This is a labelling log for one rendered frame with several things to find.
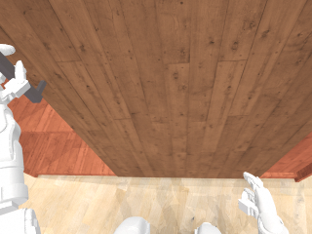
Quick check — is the right robot hand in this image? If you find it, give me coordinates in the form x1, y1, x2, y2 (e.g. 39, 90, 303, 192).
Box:
238, 172, 277, 219

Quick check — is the robot right forearm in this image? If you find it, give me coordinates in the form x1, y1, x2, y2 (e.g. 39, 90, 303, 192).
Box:
257, 212, 290, 234

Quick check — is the robot left thigh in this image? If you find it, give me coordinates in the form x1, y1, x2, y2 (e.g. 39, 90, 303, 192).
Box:
113, 216, 150, 234

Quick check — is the robot thigh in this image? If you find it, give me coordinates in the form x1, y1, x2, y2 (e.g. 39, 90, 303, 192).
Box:
113, 216, 150, 234
194, 224, 221, 234

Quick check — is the robot right thigh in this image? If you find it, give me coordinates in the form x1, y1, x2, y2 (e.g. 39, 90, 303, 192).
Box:
194, 224, 221, 234

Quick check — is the handle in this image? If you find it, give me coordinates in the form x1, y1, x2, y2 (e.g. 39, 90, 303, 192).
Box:
0, 52, 47, 103

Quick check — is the left robot hand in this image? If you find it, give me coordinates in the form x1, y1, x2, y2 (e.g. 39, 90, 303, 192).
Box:
0, 44, 31, 106

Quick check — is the left robot upper arm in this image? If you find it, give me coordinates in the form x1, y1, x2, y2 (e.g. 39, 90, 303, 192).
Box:
0, 208, 41, 234

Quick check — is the robot left forearm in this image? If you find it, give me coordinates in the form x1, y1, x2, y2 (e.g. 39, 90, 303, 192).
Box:
0, 104, 29, 215

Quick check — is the wardrobe door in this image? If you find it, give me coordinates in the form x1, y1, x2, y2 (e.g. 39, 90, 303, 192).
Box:
267, 132, 312, 173
0, 0, 312, 179

